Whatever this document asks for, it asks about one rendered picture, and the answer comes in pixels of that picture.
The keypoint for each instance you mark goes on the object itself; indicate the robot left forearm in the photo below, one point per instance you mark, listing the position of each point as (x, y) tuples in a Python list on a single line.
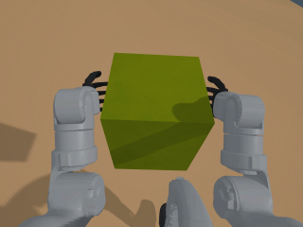
[(74, 113)]

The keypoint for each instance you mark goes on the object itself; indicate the right robot hand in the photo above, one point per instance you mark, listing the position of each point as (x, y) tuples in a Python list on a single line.
[(215, 91)]

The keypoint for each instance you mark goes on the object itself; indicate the left robot upper arm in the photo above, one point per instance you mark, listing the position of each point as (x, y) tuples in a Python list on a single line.
[(74, 198)]

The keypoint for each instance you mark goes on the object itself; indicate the right robot shin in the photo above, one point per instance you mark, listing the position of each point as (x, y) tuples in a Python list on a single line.
[(172, 212)]

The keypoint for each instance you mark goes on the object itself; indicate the carton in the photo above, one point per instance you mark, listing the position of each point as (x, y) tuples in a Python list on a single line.
[(156, 112)]

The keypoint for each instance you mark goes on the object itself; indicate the robot right forearm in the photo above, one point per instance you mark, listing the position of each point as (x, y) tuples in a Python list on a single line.
[(243, 128)]

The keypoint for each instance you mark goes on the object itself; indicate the right robot upper arm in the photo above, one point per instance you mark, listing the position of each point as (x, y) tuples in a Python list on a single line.
[(245, 201)]

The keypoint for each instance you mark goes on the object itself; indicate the left robot hand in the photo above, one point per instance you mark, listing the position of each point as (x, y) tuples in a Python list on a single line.
[(88, 82)]

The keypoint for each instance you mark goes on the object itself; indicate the robot right thigh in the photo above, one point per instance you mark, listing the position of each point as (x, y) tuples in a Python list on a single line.
[(190, 207)]

